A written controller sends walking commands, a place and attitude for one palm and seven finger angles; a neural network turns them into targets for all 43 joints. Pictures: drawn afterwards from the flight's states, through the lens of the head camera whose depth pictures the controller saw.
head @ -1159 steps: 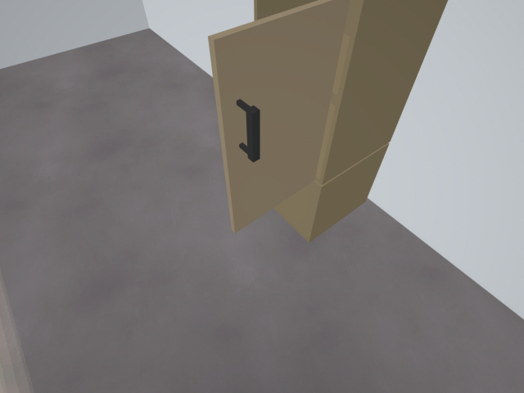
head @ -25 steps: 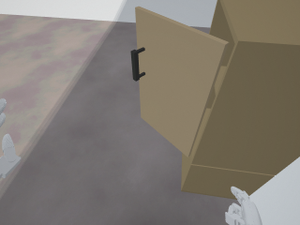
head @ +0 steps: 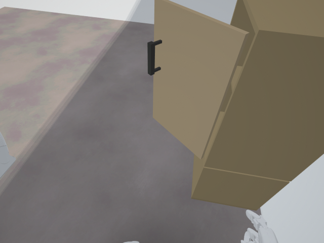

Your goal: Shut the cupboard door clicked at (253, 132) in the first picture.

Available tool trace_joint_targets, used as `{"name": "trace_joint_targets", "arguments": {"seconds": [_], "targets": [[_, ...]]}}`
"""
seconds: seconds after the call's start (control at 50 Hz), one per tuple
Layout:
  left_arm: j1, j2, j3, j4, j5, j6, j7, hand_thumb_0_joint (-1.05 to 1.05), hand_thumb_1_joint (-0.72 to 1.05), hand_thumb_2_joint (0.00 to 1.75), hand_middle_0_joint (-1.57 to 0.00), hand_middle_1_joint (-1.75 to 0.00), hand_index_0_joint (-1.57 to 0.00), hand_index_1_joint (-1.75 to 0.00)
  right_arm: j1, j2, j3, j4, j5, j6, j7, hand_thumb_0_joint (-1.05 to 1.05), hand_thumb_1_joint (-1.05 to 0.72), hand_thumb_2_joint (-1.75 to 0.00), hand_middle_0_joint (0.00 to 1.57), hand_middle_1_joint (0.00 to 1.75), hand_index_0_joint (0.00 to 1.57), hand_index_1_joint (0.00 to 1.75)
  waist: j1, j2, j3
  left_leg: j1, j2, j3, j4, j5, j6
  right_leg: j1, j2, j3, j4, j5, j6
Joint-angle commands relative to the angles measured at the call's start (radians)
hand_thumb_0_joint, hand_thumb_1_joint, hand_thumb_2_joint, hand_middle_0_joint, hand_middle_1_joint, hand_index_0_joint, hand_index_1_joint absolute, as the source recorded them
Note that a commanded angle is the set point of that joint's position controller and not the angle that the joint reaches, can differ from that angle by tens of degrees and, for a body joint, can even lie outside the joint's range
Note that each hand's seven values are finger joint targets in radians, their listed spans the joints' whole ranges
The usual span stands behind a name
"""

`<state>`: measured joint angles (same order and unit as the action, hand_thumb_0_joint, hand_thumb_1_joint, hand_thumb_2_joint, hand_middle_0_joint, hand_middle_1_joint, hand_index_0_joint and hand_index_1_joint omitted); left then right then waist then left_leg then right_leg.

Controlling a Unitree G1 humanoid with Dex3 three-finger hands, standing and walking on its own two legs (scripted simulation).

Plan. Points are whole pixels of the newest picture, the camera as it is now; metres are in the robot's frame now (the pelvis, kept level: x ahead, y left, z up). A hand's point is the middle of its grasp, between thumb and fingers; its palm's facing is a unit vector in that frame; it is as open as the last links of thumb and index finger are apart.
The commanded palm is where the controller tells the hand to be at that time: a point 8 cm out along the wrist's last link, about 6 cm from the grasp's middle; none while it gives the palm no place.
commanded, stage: step back with the hand held close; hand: left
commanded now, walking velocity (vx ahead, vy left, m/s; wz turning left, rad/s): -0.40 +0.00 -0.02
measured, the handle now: (155, 57) +0.75 +0.08 +0.07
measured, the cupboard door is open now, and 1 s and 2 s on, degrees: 51 51 51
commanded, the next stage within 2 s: stop stepping back and stand still in 0.58 s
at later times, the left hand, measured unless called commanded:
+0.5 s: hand (7, 187) +0.16 +0.25 +0.19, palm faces +0.41 -0.81 -0.42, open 7.4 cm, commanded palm +0.08 +0.29 +0.20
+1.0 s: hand out of the picture +0.02 +0.29 +0.20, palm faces +0.37 -0.85 -0.38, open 7.4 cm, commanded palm -0.03 +0.33 +0.20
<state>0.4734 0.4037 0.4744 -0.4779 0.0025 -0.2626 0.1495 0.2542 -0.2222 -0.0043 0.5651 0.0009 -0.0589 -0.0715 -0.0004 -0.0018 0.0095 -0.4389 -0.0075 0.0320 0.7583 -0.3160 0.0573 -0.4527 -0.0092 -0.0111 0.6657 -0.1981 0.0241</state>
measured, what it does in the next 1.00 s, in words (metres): walks backwards: right foot, then left foot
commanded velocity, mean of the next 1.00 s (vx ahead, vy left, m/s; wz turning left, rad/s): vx -0.21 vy -0.04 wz -0.01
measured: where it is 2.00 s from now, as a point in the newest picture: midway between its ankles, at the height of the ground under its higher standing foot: outside the picture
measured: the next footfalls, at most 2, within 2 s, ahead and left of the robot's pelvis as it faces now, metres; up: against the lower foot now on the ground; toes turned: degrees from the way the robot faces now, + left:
right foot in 0.36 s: -0.11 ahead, -0.13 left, +0.00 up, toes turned +2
left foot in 0.76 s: +0.02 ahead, +0.08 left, +0.00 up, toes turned -3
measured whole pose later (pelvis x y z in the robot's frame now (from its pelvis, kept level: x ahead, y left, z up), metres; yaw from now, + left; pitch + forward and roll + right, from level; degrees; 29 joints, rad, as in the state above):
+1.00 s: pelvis -0.18 +0.04 +0.04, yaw -1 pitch +2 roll -5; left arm 0.59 0.43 0.40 -0.60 -0.06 -0.16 0.14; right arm 0.28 -0.16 0.02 0.60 -0.02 -0.12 -0.07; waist -0.02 -0.02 -0.05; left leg -0.39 -0.01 -0.02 0.27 -0.11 -0.03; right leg -0.13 0.10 -0.05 0.45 -0.44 -0.03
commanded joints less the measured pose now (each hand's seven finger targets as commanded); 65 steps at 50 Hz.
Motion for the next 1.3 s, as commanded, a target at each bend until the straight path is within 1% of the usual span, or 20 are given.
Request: {"name": "trace_joint_targets", "arguments": {"seconds": [0.0,0.08,0.18,0.24,0.32,0.38,0.42,0.54,0.64,0.74,0.8,0.96,1.06,1.12,1.16,1.18,1.2,1.22,1.24,1.28], "targets": [[-0.062,0.200,0.119,-0.199,-0.008,-0.058,0.020,0.00,0.90,0.90,-0.20,-0.30,-0.20,-0.30,-0.096,-0.140,-0.069,-0.142,-0.006,-0.048,-0.001,0.00,-0.90,-0.90,0.20,0.30,0.20,0.30,-0.007,-0.065,-0.056,-0.315,0.058,-0.127,-0.155,-0.331,0.004,0.253,-0.157,0.335,-0.196,-0.100,-0.102],[0.017,0.229,0.122,-0.242,-0.030,-0.059,0.041,0.00,0.90,0.90,-0.20,-0.30,-0.20,-0.30,-0.103,-0.107,-0.058,-0.127,-0.002,-0.027,0.014,0.00,-0.90,-0.90,0.20,0.30,0.20,0.30,-0.019,-0.117,-0.135,-0.025,0.031,-0.091,-0.102,-0.150,-0.023,0.054,-0.214,0.280,-0.309,-0.182,-0.118],[0.034,0.215,0.168,-0.285,-0.010,-0.084,0.047,0.00,0.90,0.90,-0.20,-0.30,-0.20,-0.30,-0.132,-0.154,-0.066,-0.148,0.000,-0.052,-0.017,0.00,-0.90,-0.90,0.20,0.30,0.20,0.30,-0.014,0.268,-0.141,-0.441,0.275,-0.338,-0.558,-0.450,0.091,0.450,0.064,0.034,0.183,0.012,0.000],[0.042,0.204,0.166,-0.234,-0.007,-0.084,0.025,0.00,0.90,0.90,-0.20,-0.30,-0.20,-0.30,-0.134,-0.146,-0.088,-0.130,0.000,-0.082,-0.018,0.00,-0.90,-0.90,0.20,0.30,0.20,0.30,-0.001,0.210,-0.124,-0.423,0.334,-0.338,-0.557,-0.401,0.100,0.440,0.107,0.044,0.278,-0.133,0.004],[0.024,0.138,0.060,-0.221,-0.044,-0.098,0.005,0.00,0.90,0.90,-0.20,-0.30,-0.20,-0.30,-0.117,-0.112,-0.058,-0.056,-0.022,-0.120,-0.008,0.00,-0.90,-0.90,0.20,0.30,0.20,0.30,-0.006,0.177,-0.084,0.003,0.261,-0.274,-0.432,0.117,0.054,0.203,0.066,0.035,-0.127,-0.119,-0.013],[-0.063,0.172,0.043,-0.255,-0.043,-0.106,0.003,0.00,0.90,0.90,-0.20,-0.30,-0.20,-0.30,-0.120,-0.126,-0.061,-0.008,-0.024,-0.131,-0.004,0.00,-0.90,-0.90,0.20,0.30,0.20,0.30,0.009,0.187,-0.258,0.370,0.242,-0.179,-0.303,0.739,0.019,0.158,0.048,0.046,-0.254,0.125,0.002],[-0.082,0.180,0.036,-0.293,-0.042,-0.091,0.001,0.00,0.90,0.90,-0.20,-0.30,-0.20,-0.30,-0.129,-0.112,-0.070,-0.018,-0.015,-0.116,0.001,0.00,-0.90,-0.90,0.20,0.30,0.20,0.30,0.003,0.162,-0.404,0.505,0.213,-0.090,-0.257,0.838,-0.008,0.182,0.038,0.046,-0.243,0.268,0.021],[0.166,0.303,0.192,-0.288,-0.079,-0.058,-0.011,0.00,0.90,0.90,-0.20,-0.30,-0.20,-0.30,-0.202,-0.072,-0.045,-0.150,0.016,-0.034,-0.007,0.00,-0.90,-0.90,0.20,0.30,0.20,0.30,-0.002,-0.067,-0.339,0.303,0.096,0.022,-0.188,0.425,-0.048,0.179,-0.094,0.118,-0.260,0.553,0.032],[0.118,0.278,0.144,-0.128,-0.063,-0.025,-0.003,0.00,0.90,0.90,-0.20,-0.30,-0.20,-0.30,-0.187,-0.068,-0.028,-0.130,-0.012,0.006,-0.023,0.00,-0.90,-0.90,0.20,0.30,0.20,0.30,-0.020,-0.089,-0.039,0.038,0.027,-0.081,0.012,0.013,-0.083,0.013,-0.239,0.246,-0.362,0.355,-0.124],[0.007,0.213,0.038,-0.122,-0.062,-0.016,0.012,0.00,0.90,0.90,-0.20,-0.30,-0.20,-0.30,-0.131,-0.141,-0.044,-0.123,0.014,-0.030,-0.041,0.00,-0.90,-0.90,0.20,0.30,0.20,0.30,-0.010,0.099,-0.029,0.189,0.143,-0.177,-0.413,0.197,-0.027,0.066,0.026,0.055,-0.274,-0.063,-0.018],[-0.056,0.205,0.048,-0.235,-0.039,-0.034,0.008,0.00,0.90,0.90,-0.20,-0.30,-0.20,-0.30,-0.163,-0.163,-0.039,-0.131,-0.002,-0.081,-0.044,0.00,-0.90,-0.90,0.20,0.30,0.20,0.30,-0.001,0.330,-0.080,-0.147,0.297,-0.490,-0.782,-0.599,0.036,0.372,0.125,0.055,0.064,-0.187,-0.007],[0.123,0.235,0.072,-0.359,-0.065,0.049,0.018,0.00,0.90,0.90,-0.20,-0.30,-0.20,-0.30,-0.085,-0.093,-0.033,-0.092,-0.024,-0.105,-0.006,0.00,-0.90,-0.90,0.20,0.30,0.20,0.30,-0.010,0.247,-0.204,0.161,0.072,-0.081,-0.567,-0.164,-0.158,0.400,0.111,-0.070,-0.323,-0.239,-0.068],[-0.015,0.218,0.080,-0.155,-0.089,0.103,0.027,0.00,0.90,0.90,-0.20,-0.30,-0.20,-0.30,-0.076,-0.095,-0.050,-0.044,-0.009,-0.031,-0.016,0.00,-0.90,-0.90,0.20,0.30,0.20,0.30,-0.022,-0.292,-0.050,0.125,0.023,-0.091,0.343,-0.067,-0.099,-0.152,-0.303,0.306,-0.510,-0.689,-0.278],[-0.205,0.184,-0.001,-0.100,-0.047,0.108,0.040,0.00,0.90,0.90,-0.20,-0.30,-0.20,-0.30,-0.151,-0.098,-0.017,-0.066,-0.008,-0.019,-0.023,0.00,-0.90,-0.90,0.20,0.30,0.20,0.30,-0.039,-0.138,0.141,0.021,0.120,-0.065,0.187,-0.128,-0.056,-0.162,-0.273,0.224,-0.445,-0.646,-0.231],[-0.308,0.168,-0.049,-0.113,-0.029,0.094,0.049,0.00,0.90,0.90,-0.20,-0.30,-0.20,-0.30,-0.135,-0.102,-0.004,-0.040,-0.013,-0.031,-0.034,0.00,-0.90,-0.90,0.20,0.30,0.20,0.30,-0.049,0.022,0.125,0.146,0.064,0.035,-0.105,-0.128,-0.046,-0.121,-0.180,0.076,-0.270,-0.614,-0.181],[-0.342,0.162,-0.068,-0.156,-0.029,0.084,0.052,0.00,0.90,0.90,-0.20,-0.30,-0.20,-0.30,-0.124,-0.114,-0.005,-0.051,-0.007,-0.049,-0.040,0.00,-0.90,-0.90,0.20,0.30,0.20,0.30,-0.053,0.160,0.119,0.175,0.065,-0.012,-0.274,-0.202,-0.030,-0.096,-0.096,0.002,-0.089,-0.538,-0.150],[-0.344,0.167,-0.061,-0.240,-0.037,0.068,0.054,0.00,0.90,0.90,-0.20,-0.30,-0.20,-0.30,-0.117,-0.146,-0.015,-0.081,0.003,-0.074,-0.043,0.00,-0.90,-0.90,0.20,0.30,0.20,0.30,-0.055,0.410,0.104,0.253,0.236,-0.364,-0.494,-0.302,0.038,-0.182,0.006,-0.079,0.200,-0.422,-0.078],[-0.323,0.200,-0.019,-0.301,-0.031,0.037,0.058,0.00,0.90,0.90,-0.20,-0.30,-0.20,-0.30,-0.117,-0.129,-0.012,-0.102,-0.004,-0.091,-0.030,0.00,-0.90,-0.90,0.20,0.30,0.20,0.30,-0.041,0.453,0.075,0.268,0.366,-0.679,-0.624,-0.330,0.110,-0.229,0.071,-0.040,0.400,-0.395,-0.047],[-0.228,0.237,0.018,-0.281,-0.037,0.023,0.041,0.00,0.90,0.90,-0.20,-0.30,-0.20,-0.30,-0.124,-0.100,-0.005,-0.080,-0.014,-0.103,-0.018,0.00,-0.90,-0.90,0.20,0.30,0.20,0.30,-0.034,0.319,0.018,0.204,0.371,-0.756,-0.690,-0.515,0.023,-0.185,0.034,0.063,0.502,-0.319,-0.057],[-0.078,0.258,0.076,-0.356,-0.039,0.021,0.030,0.00,0.90,0.90,-0.20,-0.30,-0.20,-0.30,-0.144,-0.094,-0.015,-0.087,-0.020,-0.098,0.005,0.00,-0.90,-0.90,0.20,0.30,0.20,0.30,-0.005,0.150,0.006,0.098,0.347,-0.583,-0.687,-0.482,-0.021,-0.105,0.015,0.057,0.486,-0.203,-0.055]]}}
